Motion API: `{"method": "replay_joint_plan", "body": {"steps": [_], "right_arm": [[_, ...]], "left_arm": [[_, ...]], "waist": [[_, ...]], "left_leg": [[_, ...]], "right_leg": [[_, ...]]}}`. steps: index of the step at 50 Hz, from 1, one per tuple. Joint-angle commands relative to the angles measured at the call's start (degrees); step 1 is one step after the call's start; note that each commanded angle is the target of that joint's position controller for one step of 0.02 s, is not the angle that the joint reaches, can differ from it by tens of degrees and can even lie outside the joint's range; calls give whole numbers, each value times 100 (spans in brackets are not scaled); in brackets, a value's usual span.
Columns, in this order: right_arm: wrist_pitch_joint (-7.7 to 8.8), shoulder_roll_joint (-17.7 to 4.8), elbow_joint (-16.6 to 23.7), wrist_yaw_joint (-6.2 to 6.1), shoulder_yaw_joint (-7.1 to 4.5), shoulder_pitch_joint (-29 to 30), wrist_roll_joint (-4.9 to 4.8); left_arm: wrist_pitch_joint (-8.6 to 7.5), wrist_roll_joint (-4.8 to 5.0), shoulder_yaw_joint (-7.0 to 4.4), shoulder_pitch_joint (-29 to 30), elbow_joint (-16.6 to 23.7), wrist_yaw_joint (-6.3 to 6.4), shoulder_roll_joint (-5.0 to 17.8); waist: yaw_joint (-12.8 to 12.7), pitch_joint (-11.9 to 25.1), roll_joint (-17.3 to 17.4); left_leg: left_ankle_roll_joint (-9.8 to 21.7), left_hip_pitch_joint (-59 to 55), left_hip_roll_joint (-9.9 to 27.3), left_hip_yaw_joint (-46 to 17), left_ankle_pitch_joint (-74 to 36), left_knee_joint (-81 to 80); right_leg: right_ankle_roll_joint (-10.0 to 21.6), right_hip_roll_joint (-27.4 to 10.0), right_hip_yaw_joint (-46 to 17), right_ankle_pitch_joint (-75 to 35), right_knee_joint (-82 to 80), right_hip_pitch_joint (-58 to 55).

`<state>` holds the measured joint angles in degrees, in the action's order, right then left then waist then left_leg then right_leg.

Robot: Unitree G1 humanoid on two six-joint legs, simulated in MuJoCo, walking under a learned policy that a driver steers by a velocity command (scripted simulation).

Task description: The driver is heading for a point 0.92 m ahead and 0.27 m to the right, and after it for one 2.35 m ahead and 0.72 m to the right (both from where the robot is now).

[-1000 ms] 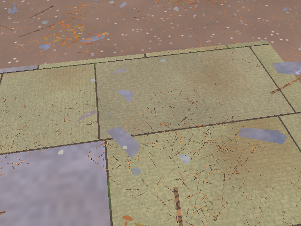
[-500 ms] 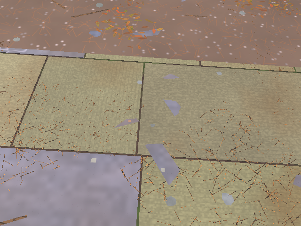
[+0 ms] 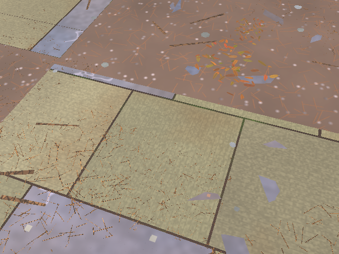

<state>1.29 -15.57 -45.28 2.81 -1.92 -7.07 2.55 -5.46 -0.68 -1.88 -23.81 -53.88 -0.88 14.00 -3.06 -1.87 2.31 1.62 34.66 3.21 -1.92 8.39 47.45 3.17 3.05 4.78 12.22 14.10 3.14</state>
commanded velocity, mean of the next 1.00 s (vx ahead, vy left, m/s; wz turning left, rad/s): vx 0.50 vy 0.00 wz -0.45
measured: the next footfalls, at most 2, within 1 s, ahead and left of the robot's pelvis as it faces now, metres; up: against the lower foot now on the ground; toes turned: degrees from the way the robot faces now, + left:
left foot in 0.16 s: +0.24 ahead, +0.12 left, +0.00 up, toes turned -2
right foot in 0.68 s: +0.47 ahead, -0.14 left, +0.00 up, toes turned -26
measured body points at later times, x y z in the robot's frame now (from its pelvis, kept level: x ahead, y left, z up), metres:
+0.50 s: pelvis +0.25 +0.03 +0.00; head +0.28 +0.03 +0.45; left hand +0.45 +0.24 -0.13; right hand +0.19 -0.23 -0.13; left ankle +0.20 +0.12 -0.75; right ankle +0.34 -0.13 -0.68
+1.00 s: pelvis +0.49 -0.10 +0.00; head +0.52 -0.13 +0.45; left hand +0.65 +0.13 -0.12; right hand +0.51 -0.40 -0.12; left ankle +0.70 -0.01 -0.68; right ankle +0.43 -0.12 -0.75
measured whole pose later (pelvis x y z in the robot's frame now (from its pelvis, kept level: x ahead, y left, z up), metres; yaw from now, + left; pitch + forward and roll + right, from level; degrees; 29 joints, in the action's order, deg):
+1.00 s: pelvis +0.49 -0.10 +0.00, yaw -32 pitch +1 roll +0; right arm 1.0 -15.0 -43.0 1.0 -2.4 -6.7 2.7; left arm -2.3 0.0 -4.1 -21.5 -49.6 -0.5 15.3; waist -2.7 -2.8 2.0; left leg -3.3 38.2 7.4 -2.1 8.4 51.6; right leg 7.8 8.7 -4.1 12.2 17.1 5.4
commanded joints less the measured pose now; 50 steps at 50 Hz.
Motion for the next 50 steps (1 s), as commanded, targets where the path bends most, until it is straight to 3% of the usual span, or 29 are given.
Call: {"method": "replay_joint_plan", "body": {"steps": [1, 5, 6, 7, 8, 9, 10, 11, 12, 14, 19, 23, 28, 31, 33, 34, 35, 36, 37, 38, 39, 40, 41, 42, 45, 50], "right_arm": [[112, -68, 505, 27, 95, 651, -38], [193, -299, 557, -89, 52, 666, -72], [232, -375, 453, -130, 13, 320, -55], [301, -520, 209, -192, -61, -388, 1], [370, -885, 14, -278, -181, -1304, 116], [347, -1490, 15, -344, -328, -1791, 210], [252, -1317, -4, -338, -336, -1738, 7], [237, -857, 57, -322, -212, -1223, -44], [275, -520, 98, -300, -135, -843, -71], [359, -240, 36, -319, -67, -664, -97], [549, -313, -203, -336, -140, -1019, -169], [527, -281, -365, -340, -142, -1237, -137], [460, -559, -567, -392, -218, -1637, -133], [346, -742, -650, -441, -259, -1708, -115], [224, -924, -664, -452, -304, -1714, -112], [184, -931, -603, -437, -300, -1653, -125], [204, -506, -333, -391, -198, -1787, -174], [269, -391, 101, -297, -200, -1538, -178], [319, -675, 236, -276, -241, -790, -124], [396, -539, 271, -257, -186, -711, -194], [420, -507, 159, -272, -183, -859, -184], [344, -498, 147, -278, -188, -916, -75], [234, -457, 92, -264, -178, -1093, 7], [142, -424, 102, -241, -179, -1121, 42], [13, -313, 279, -198, -154, -731, 33], [23, -321, 673, -169, -110, 440, -5]], "left_arm": [[-55, 25, -131, 11, 215, -3, 762], [40, -17, -194, -179, 78, 41, 977], [60, -10, -203, -139, 66, 53, 999], [77, 26, -189, -122, 51, 51, 942], [59, 69, -136, -46, 186, 41, 752], [63, 213, 17, -441, 443, 41, 39], [155, 90, -150, -407, 367, 111, 629], [208, 37, -217, -136, 365, 102, 716], [222, 35, -200, 71, 381, 51, 560], [351, -69, -233, 129, 357, -27, 452], [542, -124, -237, 733, 625, -185, 233], [534, -118, -163, 1574, 962, -278, 146], [516, -159, -86, 2423, 1346, -363, 176], [516, -185, -135, 2316, 1392, -318, 294], [464, -186, -249, 1441, 1172, -241, 483], [409, -233, -366, 521, 873, -161, 676], [408, -286, -558, -32, 781, -62, 1309], [465, -106, -656, 174, 935, -39, 1792], [532, -23, -622, 151, 904, 6, 1614], [519, 9, -547, 429, 849, 56, 1330], [476, 12, -471, 689, 852, 72, 1043], [425, 47, -421, 880, 861, 93, 897], [374, 57, -380, 1009, 903, 92, 794], [305, 72, -368, 957, 902, 74, 789], [215, 74, -411, 650, 827, 45, 973], [229, 66, -414, 25, 724, 61, 991]], "waist": [[74, -144, -688], [171, -82, -735], [352, 53, -723], [670, 408, -498], [1039, 1047, -117], [976, 1843, 1069], [966, 1836, 776], [716, 958, 347], [580, 435, 274], [329, 72, 437], [211, -20, 229], [324, -243, 206], [539, -397, 169], [411, -196, 278], [30, 370, 321], [-394, 888, 58], [-472, 1514, -765], [-221, 1874, -1524], [-423, 1302, -578], [-197, 629, -403], [103, 246, -111], [310, 111, -121], [450, 202, -181], [489, 274, -214], [434, 168, -305], [3, -48, -522]], "left_leg": [[-106, -547, -91, 496, -423, -918], [27, -1004, -248, 449, -40, -1504], [92, -1498, -352, 454, 75, -1780], [218, -2494, -398, 432, -64, -2189], [448, -3843, 388, -351, 309, -2316], [945, -5464, 2148, -2537, 694, -2612], [1162, -4961, 2325, -3411, 1127, -3061], [1032, -4260, 2017, -2610, 1375, -3203], [914, -3605, 1725, -1896, 1002, -3426], [643, -2898, 1310, -926, 202, -3697], [688, -2946, 1214, 114, -1032, -3924], [651, -2989, 1039, 817, -1347, -3938], [572, -3512, 1237, 1279, -1975, -3757], [466, -4013, 1292, 1578, -4065, -2896], [432, -4031, 1281, 1687, -5014, -1337], [277, -3386, 1169, 1781, -4186, 36], [30, -1567, 815, 1757, -1339, 1906], [-265, 338, -437, 900, 2374, 3534], [-213, 987, -103, 85, 1847, 3565], [-164, 964, 153, 78, 1271, 3156], [-153, 561, 344, 68, 1029, 2544], [-209, 188, 420, 32, 1001, 2212], [-271, -143, 442, 23, 966, 2024], [-328, -256, 405, 67, 969, 1908], [-464, -27, 363, 187, 531, 1316], [-522, 522, 214, 163, -455, -14]], "right_leg": [[729, -1246, -837, -2203, -492, 507], [652, -1516, -1231, -2758, 71, 16], [585, -1470, -1239, -3082, 470, -2], [472, -1216, -1039, -3255, 1350, 192], [341, -892, -823, -2237, 2645, 996], [93, -113, -275, 1006, 4507, 2797], [170, -100, -641, 1787, 5309, 3286], [224, -415, -840, 1363, 5465, 3457], [198, -607, -806, 959, 5308, 3396], [100, -785, -750, 625, 5060, 3063], [-65, -855, -632, -194, 4956, 3529], [-125, -827, -404, -986, 3828, 3654], [148, -661, 126, -931, 2530, 3244], [471, -261, 433, -150, 2232, 2717], [755, 180, 502, 346, 1972, 1668], [950, 247, 279, 153, 1512, 375], [1411, -1153, -1678, 1007, 1313, -1328], [2164, -2366, -4808, 681, 367, -2174], [2004, -2206, -4188, 173, 160, -1905], [1838, -2076, -3372, -431, 150, -1152], [1554, -1738, -2805, -1168, 87, -413], [1408, -1441, -2408, -1698, 47, 72], [1348, -1257, -2137, -1968, -8, 320], [1365, -1164, -2055, -2253, -22, 426], [1313, -960, -1925, -2130, -189, 620], [1083, -863, -2126, -1967, -165, 177]]}}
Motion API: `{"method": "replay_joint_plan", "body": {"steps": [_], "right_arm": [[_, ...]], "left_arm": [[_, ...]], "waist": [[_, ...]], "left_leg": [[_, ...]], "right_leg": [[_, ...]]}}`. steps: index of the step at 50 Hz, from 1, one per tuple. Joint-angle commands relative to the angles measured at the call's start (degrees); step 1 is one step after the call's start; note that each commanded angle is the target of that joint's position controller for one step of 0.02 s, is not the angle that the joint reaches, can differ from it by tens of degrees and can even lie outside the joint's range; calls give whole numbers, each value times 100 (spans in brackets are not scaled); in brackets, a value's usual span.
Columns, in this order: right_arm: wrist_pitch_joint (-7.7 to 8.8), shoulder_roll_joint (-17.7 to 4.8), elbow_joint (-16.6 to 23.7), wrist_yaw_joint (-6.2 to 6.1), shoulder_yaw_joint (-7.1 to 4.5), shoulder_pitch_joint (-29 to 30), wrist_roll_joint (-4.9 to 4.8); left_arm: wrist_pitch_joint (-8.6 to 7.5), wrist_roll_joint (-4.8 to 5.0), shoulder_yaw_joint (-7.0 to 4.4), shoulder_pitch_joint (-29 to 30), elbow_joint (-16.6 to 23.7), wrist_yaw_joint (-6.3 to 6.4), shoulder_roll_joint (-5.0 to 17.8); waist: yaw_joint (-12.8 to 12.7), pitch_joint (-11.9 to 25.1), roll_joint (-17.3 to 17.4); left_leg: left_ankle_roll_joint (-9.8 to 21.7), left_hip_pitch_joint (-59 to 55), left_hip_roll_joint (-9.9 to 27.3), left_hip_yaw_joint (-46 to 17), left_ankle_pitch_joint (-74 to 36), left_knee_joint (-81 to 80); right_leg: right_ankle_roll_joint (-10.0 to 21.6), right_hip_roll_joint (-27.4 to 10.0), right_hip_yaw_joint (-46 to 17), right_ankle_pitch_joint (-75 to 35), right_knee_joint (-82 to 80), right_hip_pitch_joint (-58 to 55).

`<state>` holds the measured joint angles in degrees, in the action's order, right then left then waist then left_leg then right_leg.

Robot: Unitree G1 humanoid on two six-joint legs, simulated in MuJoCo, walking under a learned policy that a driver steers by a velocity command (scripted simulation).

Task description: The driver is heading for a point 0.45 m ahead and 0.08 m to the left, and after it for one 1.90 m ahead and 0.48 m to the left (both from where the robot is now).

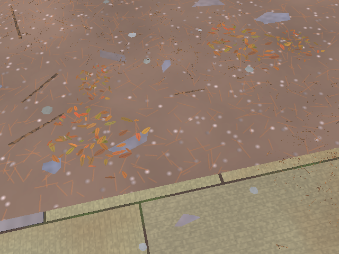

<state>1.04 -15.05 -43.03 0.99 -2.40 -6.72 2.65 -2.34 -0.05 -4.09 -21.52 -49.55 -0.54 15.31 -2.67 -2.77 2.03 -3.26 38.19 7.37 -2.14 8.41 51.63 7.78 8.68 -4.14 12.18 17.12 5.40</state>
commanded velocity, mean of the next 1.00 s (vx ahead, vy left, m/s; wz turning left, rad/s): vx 0.28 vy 0.00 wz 0.09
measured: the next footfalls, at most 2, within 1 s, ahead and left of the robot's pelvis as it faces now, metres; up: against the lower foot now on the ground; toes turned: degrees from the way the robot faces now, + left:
left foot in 0.22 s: +0.31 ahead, +0.12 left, +0.00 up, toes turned -6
right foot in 0.68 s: +0.46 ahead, -0.07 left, +0.00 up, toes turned +1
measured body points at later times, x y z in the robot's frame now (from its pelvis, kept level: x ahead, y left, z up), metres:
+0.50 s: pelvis +0.27 +0.05 +0.00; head +0.30 +0.06 +0.45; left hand +0.43 +0.28 -0.12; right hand +0.25 -0.22 -0.12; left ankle +0.27 +0.13 -0.74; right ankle +0.32 -0.10 -0.69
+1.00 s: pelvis +0.34 +0.02 -0.01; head +0.37 +0.01 +0.44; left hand +0.41 +0.30 -0.12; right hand +0.50 -0.23 -0.13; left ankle +0.31 +0.13 -0.70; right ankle +0.42 -0.07 -0.74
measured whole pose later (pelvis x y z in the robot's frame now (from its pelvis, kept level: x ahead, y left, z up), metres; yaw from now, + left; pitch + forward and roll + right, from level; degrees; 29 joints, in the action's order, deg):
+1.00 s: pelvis +0.34 +0.02 -0.01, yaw +11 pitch +0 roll +0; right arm -5.1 -16.6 -44.7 1.7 -4.1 -11.1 0.8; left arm 0.1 -1.9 -1.8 -11.1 -44.5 2.1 14.3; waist -0.3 -3.4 1.1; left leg -1.3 23.6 0.5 0.8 24.6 51.5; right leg 2.7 -2.5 9.4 8.4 25.3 16.7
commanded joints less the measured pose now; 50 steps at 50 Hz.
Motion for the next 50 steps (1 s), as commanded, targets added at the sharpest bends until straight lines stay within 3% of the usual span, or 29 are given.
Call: {"method": "replay_joint_plan", "body": {"steps": [1, 6, 8, 9, 10, 11, 12, 13, 14, 15, 16, 18, 21, 25, 30, 32, 33, 34, 35, 36, 37, 38, 39, 40, 42, 48, 50], "right_arm": [[62, -368, 511, 26, -46, 583, -28], [177, -401, 753, 69, 20, 1109, -83], [223, -502, 644, 50, -15, 662, -83], [249, -621, 493, 8, -73, 201, -84], [301, -729, 253, -53, -137, -555, -79], [366, -984, 124, -137, -213, -1364, -3], [354, -1614, 106, -180, -360, -1898, 118], [263, -1427, 6, -111, -360, -1699, -40], [239, -961, 104, -85, -260, -1135, -117], [256, -602, 126, -55, -172, -809, -127], [281, -477, 67, -61, -124, -721, -102], [370, -422, -130, -61, -82, -839, -149], [496, -512, -382, 4, -80, -1135, -243], [362, -640, -557, -33, -105, -1254, -246], [154, -800, -612, -86, -201, -1505, -234], [85, -837, -540, -130, -246, -1334, -243], [70, -832, -482, -142, -265, -1214, -295], [99, -569, -305, -136, -206, -1288, -348], [61, -155, -265, -188, -143, -1929, -349], [-77, -535, -380, -250, -237, -2139, -272], [-179, -710, -441, -243, -303, -1877, -165], [-239, -650, -401, -197, -318, -1565, -134], [-304, -596, -344, -150, -325, -1407, -133], [-373, -547, -325, -106, -321, -1373, -124], [-465, -488, -287, -63, -314, -1391, -162], [-608, -389, 92, 92, -208, -736, -177], [-601, -448, 207, 126, -196, -606, -200]], "left_arm": [[-80, -4, -196, -311, 276, 37, 876], [-83, -74, -170, -609, 217, 123, 893], [-115, -85, -159, -411, 231, 155, 945], [-140, -92, -163, -317, 228, 151, 1003], [-157, -88, -155, -248, 202, 122, 1023], [-192, -73, -97, -260, 258, 84, 841], [-198, 118, 13, -936, 386, 62, 301], [-177, -31, -14, -1045, 291, 77, 604], [-132, -130, -36, -611, 277, 73, 704], [-131, -165, -6, -157, 346, 22, 662], [-111, -163, 7, 28, 404, -20, 580], [-12, -252, 43, 1, 379, -76, 477], [21, -277, 107, 102, 411, -60, 303], [27, -181, 251, 853, 605, -30, 93], [44, -92, 249, 1307, 722, 136, 301], [-21, -92, 218, 1043, 653, 197, 384], [-94, -136, 194, 784, 592, 238, 455], [-167, -230, 104, 453, 594, 302, 842], [-97, -176, 31, 378, 702, 298, 1217], [35, -10, -2, 268, 686, 280, 1077], [76, -4, 95, 514, 790, 282, 690], [101, -40, 172, 922, 859, 311, 434], [124, -90, 201, 1136, 896, 340, 369], [130, -109, 190, 1213, 900, 369, 395], [119, -143, 160, 1148, 872, 360, 443], [176, -192, 48, 1124, 837, 283, 659], [215, -218, -11, 1074, 819, 232, 795]], "waist": [[-108, 47, -510], [-266, 15, -608], [-5, 62, -671], [200, 232, -675], [576, 596, -476], [923, 1174, -196], [744, 2004, 1034], [580, 1894, 1101], [407, 879, 346], [399, 411, -101], [313, 191, 14], [163, 93, 309], [36, 276, 240], [177, 373, 458], [374, 489, 492], [215, 429, 434], [59, 447, 247], [48, 892, -466], [296, 1327, -1553], [164, 1703, -1510], [245, 1212, -780], [338, 776, -662], [412, 571, -782], [451, 494, -944], [469, 612, -941], [297, 571, -1101], [230, 602, -1142]], "left_leg": [[-21, 188, -262, 177, -571, -655], [211, -185, -524, 231, -664, -1627], [427, -1088, -657, 246, -421, -2024], [543, -1747, -827, 320, -140, -2125], [677, -2652, -928, 412, -176, -2485], [909, -3898, -230, -273, 223, -2575], [1600, -5450, 1388, -2842, 881, -2838], [1858, -5148, 1679, -4323, 1316, -3602], [1802, -4258, 1477, -3563, 1830, -3691], [1673, -3605, 1164, -2753, 1547, -3803], [1513, -3250, 874, -2129, 975, -3926], [1430, -2861, 549, -1414, -640, -3998], [1628, -2978, 418, -800, -3861, -3727], [1427, -2858, -14, -297, -4604, -3479], [1275, -3072, 66, -822, -3886, -2895], [1140, -2988, 50, -1180, -3107, -2536], [977, -2724, -123, -1211, -2487, -2143], [764, -2236, -488, -985, -1246, -1186], [630, -1411, -1334, -222, 2513, 156], [594, -1088, -1363, 52, 3306, 1141], [534, -909, -1109, -95, 2870, 1567], [439, -865, -960, -104, 2444, 1559], [318, -907, -855, -95, 2179, 1504], [215, -1030, -835, -18, 1953, 1522], [112, -1206, -889, 95, 1749, 1471], [181, -1579, -674, 337, 1572, 13], [274, -1868, -707, 501, 1653, -441]], "right_leg": [[603, -1432, -1277, -2049, -402, -181], [469, -1621, -1444, -2762, -40, -685], [262, -1697, -1439, -3212, 155, -540], [165, -1642, -1371, -3939, 572, -496], [55, -1385, -1127, -4278, 1492, -420], [-55, -1091, -910, -3276, 2787, 246], [-335, -232, -325, -201, 4783, 1837], [-305, -99, -355, 1690, 5424, 2610], [-289, -461, -438, 1224, 5641, 2864], [-291, -660, -386, 850, 5367, 2815], [-300, -816, -317, 706, 5064, 2726], [-417, -910, -133, 622, 4734, 2393], [-676, -940, 258, 505, 4274, 2353], [-897, -835, 543, -198, 2866, 2014], [-818, -657, 417, -383, 1967, 1665], [-708, -671, 301, -521, 1235, 1202], [-622, -819, 205, -1138, 616, 618], [-374, -1875, -616, -2536, 585, -305], [289, -3311, -1748, -5046, 880, -1091], [891, -3591, -2205, -4696, 703, -949], [838, -3222, -1813, -3668, 459, -530], [630, -2848, -1292, -2984, 247, -58], [487, -2609, -885, -2710, 88, 238], [438, -2417, -530, -2660, 12, 461], [454, -2322, -157, -2684, 14, 561], [453, -2460, 256, -903, -139, 740], [426, -2553, 319, -696, -56, 788]]}}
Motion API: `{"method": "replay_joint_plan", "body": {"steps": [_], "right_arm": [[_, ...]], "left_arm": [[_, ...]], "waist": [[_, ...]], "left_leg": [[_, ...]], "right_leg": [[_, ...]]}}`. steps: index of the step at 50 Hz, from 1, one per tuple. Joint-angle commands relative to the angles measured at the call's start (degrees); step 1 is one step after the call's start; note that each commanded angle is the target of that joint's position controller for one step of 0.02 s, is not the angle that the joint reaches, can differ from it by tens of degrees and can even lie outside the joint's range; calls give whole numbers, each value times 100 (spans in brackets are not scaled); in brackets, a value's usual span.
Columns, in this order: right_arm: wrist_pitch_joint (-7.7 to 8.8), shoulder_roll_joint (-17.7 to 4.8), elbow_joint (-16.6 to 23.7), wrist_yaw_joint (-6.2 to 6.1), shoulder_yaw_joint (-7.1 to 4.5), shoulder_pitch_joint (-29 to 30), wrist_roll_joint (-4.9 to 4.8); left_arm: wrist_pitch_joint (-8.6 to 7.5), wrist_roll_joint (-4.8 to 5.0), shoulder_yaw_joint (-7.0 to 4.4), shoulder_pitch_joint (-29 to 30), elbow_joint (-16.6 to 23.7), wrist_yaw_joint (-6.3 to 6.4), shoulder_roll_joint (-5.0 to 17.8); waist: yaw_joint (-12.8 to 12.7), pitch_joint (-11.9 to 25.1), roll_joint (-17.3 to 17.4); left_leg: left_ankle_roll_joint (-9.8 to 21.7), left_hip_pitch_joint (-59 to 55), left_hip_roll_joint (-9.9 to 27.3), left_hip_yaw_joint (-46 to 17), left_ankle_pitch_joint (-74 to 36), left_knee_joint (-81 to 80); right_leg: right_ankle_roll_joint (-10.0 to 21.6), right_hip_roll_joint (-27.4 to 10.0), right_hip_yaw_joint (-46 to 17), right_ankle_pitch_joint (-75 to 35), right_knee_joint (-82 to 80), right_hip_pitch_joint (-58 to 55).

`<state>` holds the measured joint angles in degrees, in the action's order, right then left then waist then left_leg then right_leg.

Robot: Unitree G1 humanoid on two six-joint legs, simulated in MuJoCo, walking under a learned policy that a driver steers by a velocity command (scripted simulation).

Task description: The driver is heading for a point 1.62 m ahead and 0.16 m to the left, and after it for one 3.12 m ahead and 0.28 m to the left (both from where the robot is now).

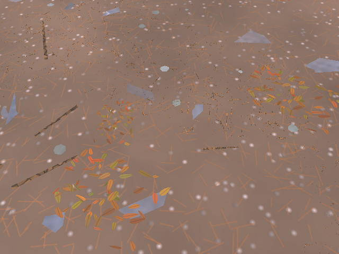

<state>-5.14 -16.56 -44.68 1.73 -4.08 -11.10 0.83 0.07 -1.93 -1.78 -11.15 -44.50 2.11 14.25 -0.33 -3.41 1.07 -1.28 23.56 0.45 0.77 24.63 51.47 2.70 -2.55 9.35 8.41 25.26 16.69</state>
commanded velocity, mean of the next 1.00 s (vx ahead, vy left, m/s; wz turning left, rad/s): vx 0.01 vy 0.00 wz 0.30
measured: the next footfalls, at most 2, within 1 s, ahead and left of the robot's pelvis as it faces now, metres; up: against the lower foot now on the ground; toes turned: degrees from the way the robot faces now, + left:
left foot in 0.12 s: +0.02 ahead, +0.11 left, +0.00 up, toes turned +6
right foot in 0.62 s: +0.06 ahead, -0.07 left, +0.00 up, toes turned +23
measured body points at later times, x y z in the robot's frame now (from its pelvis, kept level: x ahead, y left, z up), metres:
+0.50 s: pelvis -0.01 +0.03 +0.00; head +0.02 +0.05 +0.45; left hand +0.04 +0.33 -0.11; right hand +0.17 -0.22 -0.10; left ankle -0.02 +0.11 -0.74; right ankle +0.03 -0.10 -0.70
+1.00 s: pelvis -0.03 +0.00 +0.00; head +0.00 +0.02 +0.45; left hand +0.00 +0.29 -0.13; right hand +0.16 -0.23 -0.12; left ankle -0.08 +0.10 -0.74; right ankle +0.02 -0.09 -0.73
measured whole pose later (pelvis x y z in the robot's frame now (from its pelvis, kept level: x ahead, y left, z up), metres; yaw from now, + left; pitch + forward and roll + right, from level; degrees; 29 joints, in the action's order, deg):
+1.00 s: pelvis -0.03 +0.00 +0.00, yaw +14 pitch +0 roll +1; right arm -1.7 -15.5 -45.8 -2.5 -2.2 -10.7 1.1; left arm 2.5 0.1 -3.1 -12.1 -45.8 0.0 16.2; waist -1.1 -3.7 -1.8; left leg 1.8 8.8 -3.2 -0.9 15.7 25.2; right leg 2.0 4.4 -6.0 19.5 35.8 18.4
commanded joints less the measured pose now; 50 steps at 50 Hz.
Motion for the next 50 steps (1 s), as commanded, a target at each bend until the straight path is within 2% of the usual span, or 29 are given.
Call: {"method": "replay_joint_plan", "body": {"steps": [1, 4, 5, 6, 7, 8, 9, 10, 12, 14, 22, 27, 29, 30, 31, 32, 33, 34, 35, 37, 38, 40, 42, 44, 46, 47, 48, 49, 50], "right_arm": [[30, -328, 421, 61, -29, -139, -27], [125, -334, 419, 71, -28, -441, -31], [185, -474, 362, 36, -62, -603, 3], [252, -991, 452, -45, -153, -585, 65], [248, -1737, 566, -86, -350, -676, 95], [236, -1443, 485, -145, -326, -732, 102], [234, -1135, 528, -184, -224, -348, 39], [224, -975, 610, -188, -179, 59, 31], [268, -772, 701, -188, -128, 165, -36], [309, -799, 658, -159, -146, -89, -71], [287, -1013, 624, -171, -255, -548, 14], [262, -951, 653, -137, -233, -238, 44], [243, -869, 636, -158, -191, -19, -24], [258, -730, 635, -186, -140, -35, -62], [284, -324, 645, -193, -28, -346, -51], [274, -547, 672, -244, -94, -374, -16], [253, -798, 582, -260, -160, -317, 83], [241, -772, 466, -227, -174, -346, 38], [227, -636, 342, -203, -136, -417, 11], [195, -372, 200, -152, -14, -523, 43], [191, -312, 172, -156, 35, -416, 47], [203, -364, 222, -242, 50, -46, -9], [225, -445, 206, -324, 37, -19, -86], [284, -420, 149, -395, 50, -135, -116], [369, -406, 66, -448, 56, -379, -69], [416, -566, 65, -480, 21, -453, -8], [439, -928, 121, -515, -48, -459, 77], [393, -1211, 61, -476, -143, -308, 76], [412, -903, 164, -451, -71, -217, 79]], "left_arm": [[-6, -31, -270, 6, 302, -51, 964], [73, 46, -347, 43, 282, -74, 1117], [114, 36, -359, -153, 211, -93, 1036], [171, 0, -286, -416, 279, -145, 635], [257, 11, -232, 171, 683, -36, 567], [304, 25, -242, 457, 700, -15, 683], [297, 117, -263, 298, 615, -51, 685], [246, 137, -289, 96, 480, -81, 735], [213, 3, -338, -181, 323, -135, 829], [226, 40, -322, -127, 370, -157, 737], [234, 109, -234, 331, 666, -76, 659], [169, 198, -187, 22, 659, -26, 656], [117, 176, -152, -316, 567, 11, 562], [68, 117, -163, -382, 547, 53, 658], [30, 14, -182, -230, 660, 89, 995], [56, 17, -271, 103, 750, 33, 1445], [44, 44, -234, -19, 680, -17, 1176], [18, 98, -129, 235, 674, -52, 843], [1, 84, -50, 461, 672, -71, 605], [-50, 85, 31, 539, 553, -66, 450], [-41, 93, 16, 426, 469, -88, 517], [13, 112, -138, -26, 310, -138, 927], [67, 138, -262, -261, 211, -172, 1169], [111, 164, -315, -192, 185, -184, 1175], [151, 190, -333, 88, 230, -192, 1091], [141, 208, -316, 156, 281, -203, 976], [123, 264, -254, 213, 408, -226, 716], [147, 264, -250, 283, 467, -211, 655], [198, 134, -332, 186, 357, -180, 881]], "waist": [[-20, 683, -1050], [203, 726, -823], [245, 608, -318], [123, 394, 1274], [372, 6, 1662], [394, -32, 935], [118, -71, 726], [-81, -22, 649], [-97, 382, 678], [-22, 569, 434], [290, 527, 593], [144, 694, 671], [-113, 682, 568], [-129, 668, 320], [83, 745, -825], [112, 439, -1417], [45, 399, -947], [195, 262, -685], [285, 201, -637], [336, 293, -1019], [256, 296, -1084], [-40, 339, -1125], [-109, 412, -1134], [-17, 495, -1081], [172, 614, -936], [190, 731, -687], [176, 749, 99], [152, 366, 1167], [216, 335, 1043]], "left_leg": [[128, -513, -32, 276, 67, -627], [379, -1358, -163, 436, -522, -1981], [485, -1716, -72, -8, -848, -2764], [780, -1957, 1310, -2001, -1029, -3754], [1633, -1196, 2296, -3309, -2220, -3873], [1744, -1057, 1986, -2847, -2173, -3791], [1556, -934, 1543, -2293, -1981, -3731], [1325, -1001, 1134, -1923, -1931, -3661], [1292, -1399, 861, -1650, -2914, -3427], [1344, -1712, 885, -1734, -3290, -3304], [1542, -1889, 921, -2579, -2909, -3107], [1314, -1434, 778, -2770, -3485, -2897], [1005, -1071, 545, -2732, -3145, -2700], [719, -685, 323, -2611, -2321, -2511], [398, -221, -257, -1899, -702, -1600], [264, 230, -1115, -908, 765, -837], [200, -64, -770, -1056, 813, 4], [171, -171, -718, -1107, 483, 284], [107, -381, -678, -1129, 166, 282], [-15, -584, -507, -851, -53, -419], [-77, -649, -411, -523, -29, -890], [-93, -576, -481, -266, 111, -1483], [-45, -474, -522, -229, 16, -1819], [36, -702, -507, -217, -316, -2326], [176, -1479, -394, -275, -1063, -3074], [282, -2039, -52, -528, -1231, -3168], [610, -2382, 763, -1330, -1383, -3422], [1175, -2047, 1605, -1961, -2663, -3557], [1666, -1921, 2089, -2085, -3674, -3538]], "right_leg": [[912, -1491, -1017, -303, -797, -352], [520, -1467, -705, -188, -200, -51], [126, -1281, -423, 324, 376, 344], [-382, -568, 195, 1926, 1915, 1373], [-544, 267, -403, 2829, 2691, 2113], [-514, 67, -959, 2425, 3330, 1962], [-470, 32, -1106, 1849, 3402, 1848], [-437, 46, -1135, 1421, 3347, 1745], [-453, 157, -1053, 1145, 3636, 1622], [-503, 189, -1088, 1154, 3617, 1660], [-477, 358, -1229, 1519, 2270, 1410], [-275, 533, -1126, 1539, 1304, 253], [-164, 546, -1064, 791, 15, -596], [-76, 213, -1368, 405, -648, -1107], [188, -1071, -2721, 539, -1264, -1454], [930, -1903, -3700, -463, -1270, -798], [1251, -1918, -3585, -703, -1179, -403], [1160, -1540, -3078, -725, -1137, -254], [933, -1132, -2600, -801, -1084, -135], [680, -671, -2162, -1213, -971, -458], [653, -554, -2125, -1434, -853, -649], [752, -573, -2427, -1920, -526, -1117], [826, -702, -2813, -2245, -374, -1420], [775, -696, -3025, -2339, -273, -1401], [542, -531, -3033, -2087, -91, -854], [349, -366, -2934, -1552, 86, -292], [97, 74, -2469, -613, 671, 445], [-40, 850, -1409, 1283, 1384, 943], [-83, 724, -1185, 2495, 2750, 1063]]}}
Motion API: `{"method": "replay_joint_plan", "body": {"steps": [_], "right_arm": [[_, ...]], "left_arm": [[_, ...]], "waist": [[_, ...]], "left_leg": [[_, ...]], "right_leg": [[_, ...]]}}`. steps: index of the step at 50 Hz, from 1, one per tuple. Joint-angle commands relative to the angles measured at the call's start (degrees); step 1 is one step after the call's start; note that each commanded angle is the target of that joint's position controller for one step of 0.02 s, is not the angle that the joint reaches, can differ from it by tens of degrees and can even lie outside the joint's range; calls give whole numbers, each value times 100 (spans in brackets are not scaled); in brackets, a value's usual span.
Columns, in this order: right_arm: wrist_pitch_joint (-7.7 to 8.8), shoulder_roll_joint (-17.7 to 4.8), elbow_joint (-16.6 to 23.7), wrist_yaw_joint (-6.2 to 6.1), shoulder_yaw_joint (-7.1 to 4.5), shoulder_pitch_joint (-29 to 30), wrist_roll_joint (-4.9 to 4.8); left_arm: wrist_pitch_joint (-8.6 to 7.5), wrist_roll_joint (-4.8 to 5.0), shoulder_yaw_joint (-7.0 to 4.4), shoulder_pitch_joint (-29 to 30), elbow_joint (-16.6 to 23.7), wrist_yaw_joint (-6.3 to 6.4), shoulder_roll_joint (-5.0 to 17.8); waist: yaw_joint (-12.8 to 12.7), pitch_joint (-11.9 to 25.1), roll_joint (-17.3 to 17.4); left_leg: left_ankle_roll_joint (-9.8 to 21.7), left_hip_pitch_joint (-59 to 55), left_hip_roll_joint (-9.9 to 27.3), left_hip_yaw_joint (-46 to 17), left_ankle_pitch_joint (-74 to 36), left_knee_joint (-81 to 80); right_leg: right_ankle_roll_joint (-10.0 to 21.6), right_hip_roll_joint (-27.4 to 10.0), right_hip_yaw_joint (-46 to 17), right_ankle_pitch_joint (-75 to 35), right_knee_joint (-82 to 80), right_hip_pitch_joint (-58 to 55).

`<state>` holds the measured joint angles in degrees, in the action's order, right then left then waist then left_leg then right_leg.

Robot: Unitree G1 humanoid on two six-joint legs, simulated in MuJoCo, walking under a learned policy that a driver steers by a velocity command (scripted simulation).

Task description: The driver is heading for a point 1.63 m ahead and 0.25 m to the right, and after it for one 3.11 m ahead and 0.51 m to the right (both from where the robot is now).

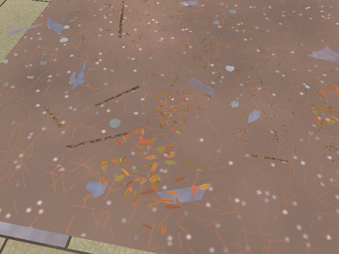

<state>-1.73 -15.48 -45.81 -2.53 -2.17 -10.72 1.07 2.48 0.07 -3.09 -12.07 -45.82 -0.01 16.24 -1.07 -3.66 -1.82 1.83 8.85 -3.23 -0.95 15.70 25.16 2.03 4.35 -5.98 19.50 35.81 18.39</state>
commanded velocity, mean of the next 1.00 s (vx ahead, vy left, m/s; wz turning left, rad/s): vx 0.09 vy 0.00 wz -0.34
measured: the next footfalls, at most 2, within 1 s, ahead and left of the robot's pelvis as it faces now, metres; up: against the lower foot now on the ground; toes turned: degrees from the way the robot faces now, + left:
right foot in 0.30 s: +0.00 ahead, -0.12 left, +0.00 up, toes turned -11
left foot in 0.84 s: +0.15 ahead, +0.02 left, +0.00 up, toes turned -24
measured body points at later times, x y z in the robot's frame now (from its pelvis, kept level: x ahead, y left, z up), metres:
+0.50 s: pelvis -0.02 -0.04 +0.01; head +0.01 -0.08 +0.45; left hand +0.16 +0.20 -0.09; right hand +0.01 -0.34 -0.13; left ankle +0.00 +0.10 -0.67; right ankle -0.04 -0.11 -0.74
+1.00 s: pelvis +0.08 -0.03 +0.01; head +0.12 -0.02 +0.46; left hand +0.26 +0.19 -0.13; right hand +0.07 -0.31 -0.11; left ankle +0.11 +0.04 -0.74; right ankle +0.01 -0.14 -0.69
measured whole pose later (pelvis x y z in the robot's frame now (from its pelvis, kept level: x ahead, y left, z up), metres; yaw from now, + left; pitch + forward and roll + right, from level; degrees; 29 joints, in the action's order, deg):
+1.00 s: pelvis +0.08 -0.03 +0.01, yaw -19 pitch +0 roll -1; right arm 1.0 -13.9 -47.5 0.0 -0.8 -14.8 0.3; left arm 0.6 -1.6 -1.8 -12.9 -47.1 0.6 16.3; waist -0.2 -3.2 -1.9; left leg 3.9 11.3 -3.9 -3.8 11.0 22.6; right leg -0.1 3.2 -2.2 25.3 50.1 20.0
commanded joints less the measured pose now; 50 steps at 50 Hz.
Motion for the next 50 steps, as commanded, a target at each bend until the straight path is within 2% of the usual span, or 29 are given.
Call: {"method": "replay_joint_plan", "body": {"steps": [1, 2, 3, 5, 9, 12, 13, 14, 15, 16, 17, 18, 19, 20, 21, 23, 24, 26, 28, 34, 37, 40, 41, 42, 43, 44, 46, 48, 50], "right_arm": [[82, -765, 339, -8, -184, -125, 25], [70, -645, 396, -15, -135, 101, 31], [79, -643, 390, -31, -118, 188, 43], [81, -758, 358, -34, -147, 85, 67], [74, -995, 269, 48, -228, -136, 53], [66, -1153, 245, 120, -293, -103, 39], [60, -1170, 251, 131, -304, -17, 3], [61, -1153, 230, 135, -309, -14, -24], [65, -1011, 229, 153, -288, -198, 5], [18, -469, 670, 142, -127, 0, 47], [-74, -682, 655, 53, -145, 284, 68], [-111, -730, 601, 62, -166, 250, -5], [-82, -768, 522, 90, -181, 231, -44], [-45, -831, 495, 111, -208, 211, -9], [-39, -870, 428, 144, -219, 82, 59], [-59, -800, 397, 196, -209, -29, 59], [-61, -774, 419, 222, -201, -27, 67], [-70, -764, 491, 262, -195, 200, 107], [-36, -796, 560, 290, -203, 432, 127], [221, -626, 569, 350, -112, 662, 105], [300, -547, 548, 310, -57, 557, 52], [374, -385, 335, 200, 6, -42, 29], [409, -441, 277, 150, 5, -181, 47], [446, -762, 265, 103, -32, -424, 102], [360, -1473, 222, 108, -191, -489, 15], [312, -1136, 66, 172, -140, -791, -68], [328, -931, 93, 259, -104, -566, -108], [336, -959, 118, 229, -146, -398, -97], [328, -940, 107, 224, -183, -435, -99]], "left_arm": [[5, -100, -259, 104, 359, 23, 741], [56, -92, -278, -49, 271, -4, 708], [100, -93, -262, -50, 280, -56, 637], [140, -82, -219, 46, 307, -164, 548], [175, -26, -140, 397, 559, -258, 450], [159, -2, -156, 305, 631, -242, 524], [133, -21, -157, 159, 603, -226, 499], [76, -70, -166, -13, 561, -185, 524], [-14, -154, -251, -233, 538, -120, 874], [-84, -105, -451, -352, 674, -113, 1835], [-99, -20, -481, -911, 487, -124, 1708], [-87, -17, -389, -655, 479, -94, 1382], [-52, -18, -308, -213, 545, -54, 1090], [-28, -12, -263, 116, 627, -13, 956], [-20, -8, -240, 195, 658, 10, 883], [-34, 2, -252, 32, 626, -12, 939], [-48, 2, -277, -137, 576, -25, 991], [-53, -45, -294, -323, 517, -46, 1011], [-67, -98, -293, -447, 483, -56, 1009], [-268, -164, -266, -781, 278, -42, 993], [-313, -177, -219, -794, 175, -20, 918], [-337, -92, -129, -641, 88, 50, 785], [-365, -89, -49, -647, 74, 78, 595], [-407, -104, 56, -650, 140, 91, 293], [-374, -109, 53, -878, 205, 117, 298], [-310, -217, -38, -634, 161, 159, 739], [-276, -222, -46, -470, 109, 126, 697], [-233, -176, -33, -389, 107, 70, 626], [-181, -153, -5, -336, 91, 64, 543]], "waist": [[147, 293, 845], [-6, 236, 629], [-51, 161, 748], [93, 181, 1023], [327, 322, 1155], [280, 412, 1226], [146, 439, 1132], [-13, 485, 888], [-107, 609, -44], [-46, 535, -1572], [-422, 807, -871], [-187, 467, -543], [-15, 167, -319], [100, 128, -381], [125, 257, -493], [120, 522, -329], [74, 641, -274], [-62, 473, -438], [-162, 213, -585], [-288, 170, -452], [-208, 74, -410], [197, 235, -232], [256, 369, -68], [290, 530, 617], [116, 492, 1424], [275, 261, 1075], [129, 86, 759], [-11, 237, 833], [-27, 523, 766]], "left_leg": [[1438, -271, 2366, -1580, -3200, -855], [1280, -170, 2092, -1150, -3204, -769], [1094, -233, 1882, -825, -3180, -723], [953, -549, 1616, -462, -3172, -608], [929, -639, 1789, -258, -3145, -379], [815, -499, 1887, -158, -3129, -48], [684, -341, 1836, -24, -2906, 212], [427, -4, 1712, 189, -2322, 652], [57, 742, 1361, 579, -1118, 1733], [-373, 2423, 250, 871, 2052, 2878], [-323, 2271, 292, -21, 2311, 3722], [-286, 2375, 422, -143, 1875, 4010], [-269, 2346, 536, -215, 1325, 3856], [-273, 2326, 573, -214, 955, 3629], [-317, 2177, 516, -143, 751, 3631], [-387, 2072, 409, -118, 609, 3602], [-411, 2088, 408, -110, 568, 3450], [-435, 2330, 419, -124, 507, 3050], [-468, 2535, 395, -131, 479, 2676], [-356, 2176, 369, -44, 283, 1653], [-182, 1574, 255, 87, 378, 1151], [28, 4, 133, 267, -416, -40], [76, -549, 312, -74, -523, -329], [262, -941, 1206, -1261, -359, -768], [949, -1070, 2103, -2760, -797, -1075], [1331, -918, 2346, -3193, -1234, -1074], [1257, -810, 1896, -2603, -2140, -914], [1066, -666, 1512, -2008, -3192, -832], [1054, -614, 1296, -1678, -4101, -657]], "right_leg": [[-47, -76, 298, 1390, 2395, 899], [-100, -168, 266, 1143, 2652, 848], [-144, -223, 296, 930, 2519, 931], [-298, -223, 496, 733, 2146, 996], [-284, -313, 780, 736, 995, 451], [-140, -233, 1028, 589, 246, -45], [-76, -176, 1112, 198, -278, -362], [4, -130, 1014, -509, -1025, -858], [182, -714, -92, -1063, -1745, -1560], [1012, -2510, -2594, -3277, -1937, -1940], [1625, -2644, -2565, -3607, -1824, -1753], [1626, -2336, -2036, -3244, -1773, -1509], [1376, -1913, -1583, -2723, -1850, -1214], [1129, -1581, -1351, -2450, -1889, -1214], [1073, -1402, -1190, -2788, -1846, -1239], [1071, -1334, -1142, -3073, -1770, -1361], [1097, -1295, -1245, -2265, -1892, -1430], [1173, -1224, -1652, 60, -2284, -1417], [1239, -1265, -2047, 1044, -2537, -1365], [1273, -1271, -2111, 846, -2465, -1249], [1213, -1226, -1939, -254, -2169, -964], [841, -1098, -1542, -1677, -1540, -400], [615, -942, -1368, -1616, -1266, -207], [379, -609, -818, -1156, -464, 22], [161, 164, 68, 504, 181, 720], [72, -22, 217, 1347, 682, 951], [-101, -160, 234, 1106, 1403, 1097], [-247, -271, 294, 640, 1695, 965], [-374, -237, 392, 371, 1942, 827]]}}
